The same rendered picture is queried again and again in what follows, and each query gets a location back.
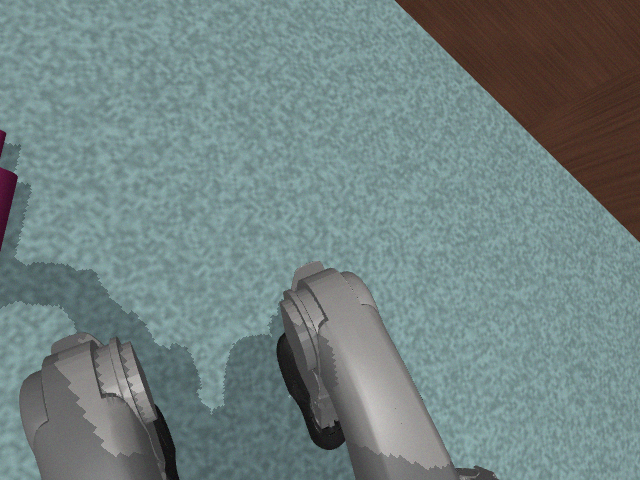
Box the left robot foot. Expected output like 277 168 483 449
153 403 179 480

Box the right robot foot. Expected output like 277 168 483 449
277 333 345 450

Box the bottle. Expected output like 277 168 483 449
0 130 18 251

